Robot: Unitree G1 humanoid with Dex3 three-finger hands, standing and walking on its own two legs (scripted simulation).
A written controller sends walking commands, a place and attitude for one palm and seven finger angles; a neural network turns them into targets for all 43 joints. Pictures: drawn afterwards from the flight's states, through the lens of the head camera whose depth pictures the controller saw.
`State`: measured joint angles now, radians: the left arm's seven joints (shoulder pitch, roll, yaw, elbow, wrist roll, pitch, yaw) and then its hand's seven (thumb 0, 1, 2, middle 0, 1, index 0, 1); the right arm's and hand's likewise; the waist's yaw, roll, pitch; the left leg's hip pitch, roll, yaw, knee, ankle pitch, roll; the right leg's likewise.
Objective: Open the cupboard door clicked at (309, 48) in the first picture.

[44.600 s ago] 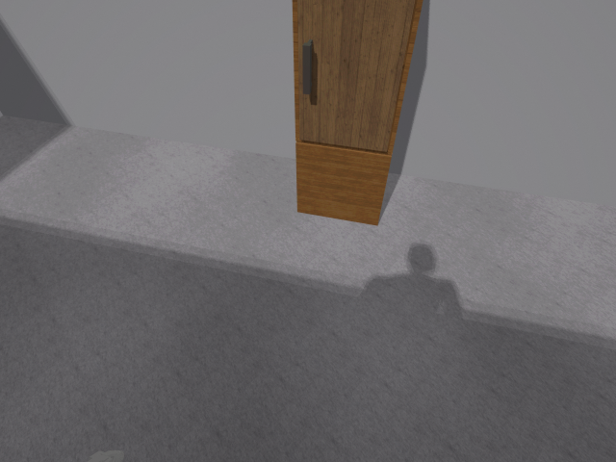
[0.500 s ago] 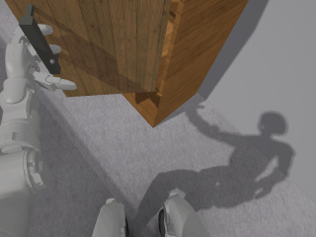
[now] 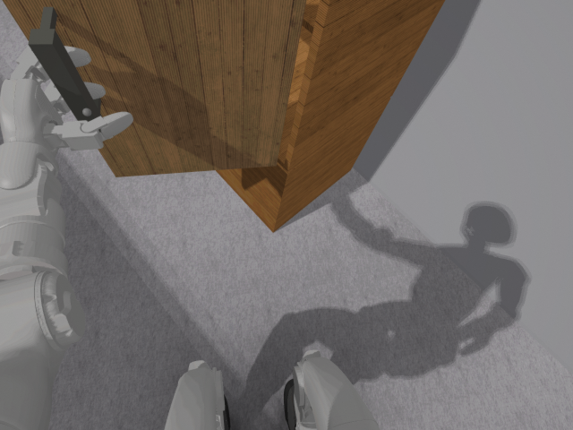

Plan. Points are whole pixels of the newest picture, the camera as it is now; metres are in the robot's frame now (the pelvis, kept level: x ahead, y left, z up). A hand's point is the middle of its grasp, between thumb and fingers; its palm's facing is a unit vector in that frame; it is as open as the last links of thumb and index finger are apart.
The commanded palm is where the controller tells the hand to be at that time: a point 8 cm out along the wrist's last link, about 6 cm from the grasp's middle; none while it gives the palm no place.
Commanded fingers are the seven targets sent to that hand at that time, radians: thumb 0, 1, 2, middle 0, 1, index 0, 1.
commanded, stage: close the thumb around the handle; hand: left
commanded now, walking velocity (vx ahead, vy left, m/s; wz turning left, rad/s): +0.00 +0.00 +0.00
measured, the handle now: (74, 77) +0.58 +0.24 +0.06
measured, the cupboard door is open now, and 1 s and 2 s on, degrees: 56 77 100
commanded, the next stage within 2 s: pull the door open along its arc in 0.34 s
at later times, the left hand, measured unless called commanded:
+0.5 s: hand (87, 109) +0.52 +0.21 +0.06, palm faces +0.05 -1.00 -0.02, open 6.0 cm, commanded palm +0.50 +0.25 +0.06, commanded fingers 0.00 0.90 0.90 -0.40 -1.35 -0.40 -1.35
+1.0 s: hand (119, 179) +0.42 +0.17 +0.06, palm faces +0.14 -0.99 +0.05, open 6.4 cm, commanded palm +0.36 +0.22 +0.06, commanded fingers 0.00 0.90 0.90 -0.40 -1.35 -0.40 -1.35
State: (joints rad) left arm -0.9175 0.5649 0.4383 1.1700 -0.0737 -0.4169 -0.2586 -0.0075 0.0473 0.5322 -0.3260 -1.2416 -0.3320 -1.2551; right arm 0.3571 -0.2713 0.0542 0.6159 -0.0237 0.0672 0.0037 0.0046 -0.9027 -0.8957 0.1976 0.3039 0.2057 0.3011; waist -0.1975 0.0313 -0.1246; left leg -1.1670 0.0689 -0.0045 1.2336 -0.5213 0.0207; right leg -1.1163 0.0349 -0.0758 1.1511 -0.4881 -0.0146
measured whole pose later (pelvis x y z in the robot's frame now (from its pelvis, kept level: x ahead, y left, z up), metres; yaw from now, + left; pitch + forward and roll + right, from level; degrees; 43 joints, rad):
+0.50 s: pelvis -0.01 +0.01 +0.00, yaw +0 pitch +26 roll -5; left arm -0.97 0.56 0.42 1.20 -0.06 -0.42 -0.23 0.01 0.68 0.82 -0.36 -1.31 -0.35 -1.34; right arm 0.37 -0.27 0.06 0.62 -0.03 0.07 0.00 0.00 -0.90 -0.90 0.20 0.30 0.21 0.30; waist -0.20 0.04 -0.12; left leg -1.20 0.06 0.00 1.25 -0.52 0.03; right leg -1.14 0.03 -0.08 1.17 -0.49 -0.01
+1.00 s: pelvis +0.02 +0.01 +0.03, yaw +0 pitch +21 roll -2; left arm -0.33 0.19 0.23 0.56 -0.17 -0.41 0.00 0.01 0.67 0.73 -0.30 -1.31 -0.31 -1.28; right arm 0.32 -0.24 0.01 0.54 -0.01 0.06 0.04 0.01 -0.90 -0.90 0.20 0.30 0.20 0.30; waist -0.09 0.03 -0.17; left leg -0.96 0.05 0.05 1.10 -0.52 0.03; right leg -0.93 0.02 -0.02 1.05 -0.49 0.00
